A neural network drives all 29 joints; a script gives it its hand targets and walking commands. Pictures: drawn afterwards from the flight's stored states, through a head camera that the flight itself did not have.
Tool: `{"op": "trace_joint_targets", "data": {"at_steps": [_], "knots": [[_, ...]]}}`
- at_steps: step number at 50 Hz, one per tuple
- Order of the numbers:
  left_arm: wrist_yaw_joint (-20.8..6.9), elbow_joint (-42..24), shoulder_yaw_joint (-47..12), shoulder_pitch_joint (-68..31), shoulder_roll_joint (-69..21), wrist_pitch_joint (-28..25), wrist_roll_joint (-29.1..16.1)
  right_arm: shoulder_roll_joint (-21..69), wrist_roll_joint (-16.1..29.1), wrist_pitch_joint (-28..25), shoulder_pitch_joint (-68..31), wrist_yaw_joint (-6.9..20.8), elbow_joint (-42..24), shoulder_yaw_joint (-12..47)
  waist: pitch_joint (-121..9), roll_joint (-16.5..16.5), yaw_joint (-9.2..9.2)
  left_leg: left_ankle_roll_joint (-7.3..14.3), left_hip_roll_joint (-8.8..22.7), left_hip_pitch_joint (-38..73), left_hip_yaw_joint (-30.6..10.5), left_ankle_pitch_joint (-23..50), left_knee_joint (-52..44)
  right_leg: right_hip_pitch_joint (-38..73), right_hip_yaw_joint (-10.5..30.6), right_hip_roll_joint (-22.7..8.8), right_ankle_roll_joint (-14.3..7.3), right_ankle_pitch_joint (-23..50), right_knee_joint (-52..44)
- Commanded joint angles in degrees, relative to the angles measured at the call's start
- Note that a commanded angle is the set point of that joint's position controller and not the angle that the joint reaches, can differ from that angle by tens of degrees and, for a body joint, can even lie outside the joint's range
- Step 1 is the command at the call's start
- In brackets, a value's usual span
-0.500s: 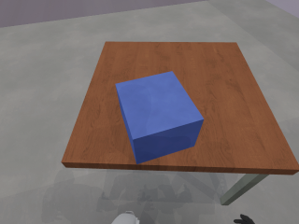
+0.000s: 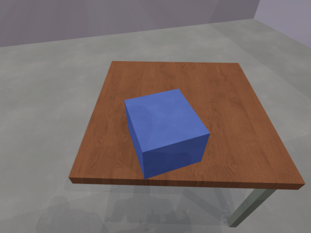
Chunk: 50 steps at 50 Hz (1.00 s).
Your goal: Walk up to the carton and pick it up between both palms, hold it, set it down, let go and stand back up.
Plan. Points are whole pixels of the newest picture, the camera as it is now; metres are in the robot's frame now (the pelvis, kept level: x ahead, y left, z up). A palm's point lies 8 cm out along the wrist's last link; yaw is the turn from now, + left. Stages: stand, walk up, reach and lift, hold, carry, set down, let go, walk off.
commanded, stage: walk up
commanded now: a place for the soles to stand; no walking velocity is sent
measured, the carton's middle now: (162, 130) +0.49 -0.02 -0.05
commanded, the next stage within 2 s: none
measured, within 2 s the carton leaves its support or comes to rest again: neither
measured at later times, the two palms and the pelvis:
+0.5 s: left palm out of the picture +0.08 +0.26 -0.12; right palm out of the picture +0.07 -0.24 -0.13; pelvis +0.03 +0.01 +0.00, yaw -1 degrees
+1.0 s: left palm out of the picture +0.13 +0.27 -0.13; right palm out of the picture +0.12 -0.23 -0.13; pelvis +0.06 +0.02 -0.01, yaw -3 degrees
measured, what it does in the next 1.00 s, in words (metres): shifts its weight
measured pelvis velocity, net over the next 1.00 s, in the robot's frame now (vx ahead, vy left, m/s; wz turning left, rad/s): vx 0.06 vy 0.02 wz -0.04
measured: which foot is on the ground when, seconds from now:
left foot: down 0.00-1.00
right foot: down 0.00-1.00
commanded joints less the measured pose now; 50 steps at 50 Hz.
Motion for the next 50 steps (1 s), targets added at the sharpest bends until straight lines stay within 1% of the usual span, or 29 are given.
{"op": "trace_joint_targets", "data": {"at_steps": [1,2,3,8,11,12,13,14,15,17,18,20,21,23,27,32,36,38,39,40,41,42,43,44,46,47,48,49,50], "knots": [[0.8,-4.1,2.6,1.5,9.8,-1.7,0.0,-8.6,-0.1,-1.7,0.4,-0.5,-4.0,-2.2,2.5,0.3,-0.63,1.9,4.9,-4.4,-6.5,3.9,-8.7,-0.7,9.1,-5.4,-1.7,1.1,-8.6],[0.8,-3.9,2.6,1.3,9.5,-1.8,0.0,-8.7,0.0,-1.8,0.9,-0.6,-3.6,-2.3,0.7,0.7,-0.80,1.8,5.1,-3.4,-6.5,5.2,-8.6,0.2,8.2,-5.1,-1.6,2.0,-8.2],[0.8,-3.8,2.6,1.4,9.4,-1.7,0.0,-8.8,-0.1,-1.8,1.2,-0.6,-3.5,-2.2,-0.9,-0.9,-0.81,1.9,5.2,-3.2,-6.3,5.8,-8.2,1.8,8.0,-5.0,-1.5,2.6,-8.1],[1.1,-2.8,2.2,1.9,9.3,-1.4,-0.2,-9.4,-0.2,-1.5,1.2,-1.0,-2.9,-2.0,-0.6,-1.5,-0.52,1.7,5.2,-1.4,-5.6,7.8,-7.6,0.9,9.0,-5.2,-2.0,6.2,-8.1],[1.2,-2.6,2.3,1.7,9.1,-1.2,-0.1,-9.1,-0.2,-1.3,1.9,-1.1,-2.0,-1.8,0.5,-1.4,-0.61,1.7,5.4,-2.8,-5.3,7.5,-8.1,1.1,8.8,-5.1,-2.1,5.5,-8.3],[1.2,-2.7,2.9,3.4,9.5,-1.2,0.6,-9.0,-0.5,-1.3,3.5,-0.9,-1.7,-2.2,0.0,-1.6,-0.56,2.0,4.2,-3.6,-4.5,0.0,-7.4,2.3,9.0,-4.6,-2.5,-2.8,-8.4],[1.2,-2.6,3.3,3.7,10.0,-1.0,0.7,-9.0,-0.6,-1.2,3.7,-0.9,-1.7,-2.3,1.7,-1.8,-0.56,2.1,3.8,-5.5,-4.5,-4.4,-7.2,1.3,9.9,-5.1,-3.0,-7.8,-8.7],[1.1,-2.6,3.5,3.3,10.3,-0.9,0.7,-8.8,-0.8,-1.1,3.4,-0.9,-1.8,-2.3,4.6,-3.4,-0.42,1.9,3.6,-7.4,-4.2,-5.9,-6.7,-0.4,11.3,-5.6,-3.4,-11.0,-9.8],[1.1,-2.7,3.5,3.5,10.0,-0.8,0.7,-8.8,-0.8,-1.0,3.7,-0.8,-1.8,-2.4,6.1,-3.0,-0.24,1.6,3.3,-8.7,-4.0,-5.6,-6.2,-1.3,12.7,-6.4,-3.8,-12.1,-11.1],[1.2,-2.6,3.3,3.8,10.4,-1.0,0.4,-8.7,-1.0,-1.4,4.0,-0.7,-1.7,-2.2,5.8,-3.1,-0.20,1.3,3.3,-7.3,-3.7,-1.6,-5.9,-2.0,14.2,-7.6,-4.3,-9.5,-12.2],[1.3,-2.8,3.1,3.3,10.6,-1.2,0.5,-8.5,-1.1,-1.6,4.0,-0.7,-2.1,-2.1,4.8,-2.6,-0.55,1.3,3.5,-5.9,-3.7,1.3,-5.9,-1.5,14.4,-7.9,-4.4,-5.4,-11.6],[1.2,-3.0,2.8,1.6,10.2,-1.4,0.4,-8.9,-0.9,-2.2,4.6,-0.8,-1.9,-2.0,3.3,-2.4,-0.96,1.7,4.7,-3.6,-5.0,7.5,-7.2,-0.2,10.8,-5.8,-3.4,4.4,-7.6],[1.2,-3.2,2.7,1.4,9.0,-1.5,0.5,-9.8,-0.6,-2.5,5.1,-0.9,-1.9,-2.2,1.7,-0.9,-0.81,2.1,5.4,-2.9,-5.4,12.2,-7.1,1.8,8.5,-4.3,-2.7,9.7,-5.2],[1.3,-3.2,2.4,2.6,8.4,-1.5,0.6,-10.7,-0.5,-2.5,4.9,-1.1,-1.9,-2.4,-0.2,0.0,-0.34,2.9,6.1,-0.4,-5.8,18.6,-6.3,2.4,7.2,-3.7,-2.1,16.0,-1.9],[1.6,-3.6,2.6,1.8,8.4,-1.2,0.7,-11.0,-0.2,-1.7,4.9,-1.2,-2.3,-2.6,0.2,2.8,-0.84,4.3,7.0,-0.2,-6.6,19.7,-6.0,1.7,5.8,-2.9,-1.5,15.0,0.4],[1.7,-4.2,2.7,1.5,8.0,-1.1,0.9,-11.3,-0.3,-1.4,6.0,-1.4,-2.8,-2.6,0.8,0.8,-1.10,5.0,8.2,0.5,-6.3,24.2,-4.7,0.8,5.6,-2.5,-1.6,17.5,2.2],[1.9,-4.1,3.0,2.0,9.1,-1.2,0.8,-10.4,-0.4,-1.1,4.0,-1.3,-4.0,-2.6,-1.6,0.8,-0.55,3.3,5.5,-0.8,-3.7,23.0,-1.5,5.3,8.5,-4.5,-3.2,21.6,1.6],[1.8,-4.0,3.4,2.1,10.1,-1.2,0.6,-9.6,-0.7,-1.1,3.6,-1.3,-4.5,-2.5,-1.4,-2.7,-0.26,2.1,4.7,-2.6,-2.3,24.1,1.3,7.0,10.7,-6.1,-4.5,25.9,0.8],[1.9,-3.8,3.5,3.3,10.2,-1.2,0.4,-9.5,-0.9,-1.0,2.4,-1.3,-4.8,-2.4,-0.9,-2.6,0.61,1.4,3.8,-4.2,-1.4,22.1,3.6,7.8,12.5,-7.4,-5.7,28.1,-0.2],[1.9,-3.4,3.8,4.2,11.1,-1.1,0.3,-8.7,-1.2,-0.8,2.0,-1.3,-5.3,-2.2,-0.8,-4.9,0.98,0.9,2.8,-5.4,-0.2,18.1,5.9,8.6,14.9,-9.5,-7.2,28.8,-1.7],[1.9,-3.6,3.9,3.8,12.2,-0.9,0.3,-7.5,-1.4,-0.7,2.2,-1.3,-5.5,-2.0,-1.2,-7.1,0.69,0.2,2.3,-6.0,1.3,12.4,8.0,8.5,17.1,-12.2,-9.1,28.4,-3.9],[1.9,-3.8,4.0,2.5,12.6,-0.6,0.4,-7.3,-1.6,-0.7,2.5,-1.4,-5.7,-2.0,0.5,-7.5,0.11,-0.1,2.6,-6.5,1.4,9.7,7.3,8.0,18.6,-14.0,-10.7,30.1,-3.4],[1.8,-4.3,3.9,1.3,12.4,-0.4,0.4,-7.6,-1.5,-0.8,3.4,-1.4,-6.0,-2.2,-0.1,-7.2,-0.41,0.0,3.2,-5.1,0.8,10.0,5.5,6.5,18.4,-13.9,-10.9,29.7,-3.0],[1.7,-4.6,3.6,-0.4,12.0,-0.2,0.3,-7.8,-1.5,-1.1,3.9,-1.3,-5.8,-2.3,1.1,-6.6,-1.11,0.2,3.9,-2.7,-0.1,12.2,3.0,3.4,16.7,-12.8,-10.0,28.2,-1.9],[1.6,-5.3,3.0,-2.3,10.1,-0.1,0.2,-9.8,-1.4,-1.6,5.2,-1.1,-5.4,-3.2,1.0,-3.0,-1.78,1.8,5.4,3.0,-4.2,21.7,-1.8,-1.7,10.0,-6.1,-4.9,24.6,2.9],[1.5,-6.1,2.4,-3.8,8.8,0.0,0.3,-11.7,-1.1,-1.8,7.0,-1.1,-4.9,-4.0,0.7,-0.7,-3.02,3.4,7.9,7.4,-7.6,27.6,-4.3,-5.7,6.6,-2.8,-2.0,20.2,7.9],[1.7,-6.7,1.8,-4.5,7.2,0.0,0.5,-13.5,-0.6,-1.7,9.0,-1.3,-4.2,-4.5,0.2,1.9,-3.84,6.4,12.8,10.5,-10.8,35.0,-6.2,-8.7,3.0,-0.1,0.3,11.3,12.7],[2.0,-7.2,1.5,-6.0,5.4,0.3,0.8,-14.1,-0.8,-1.5,10.1,-1.6,-3.8,-4.8,1.7,3.9,-4.35,9.3,17.4,11.6,-14.4,40.0,-8.2,-11.8,0.7,0.9,1.1,-4.4,14.4],[2.4,-7.3,1.5,-7.0,4.3,0.6,1.3,-14.2,-1.0,-1.3,10.9,-1.9,-3.8,-4.8,3.7,6.4,-5.16,11.3,19.8,11.8,-17.3,42.5,-8.9,-15.0,1.3,0.5,1.2,-14.4,14.8]]}}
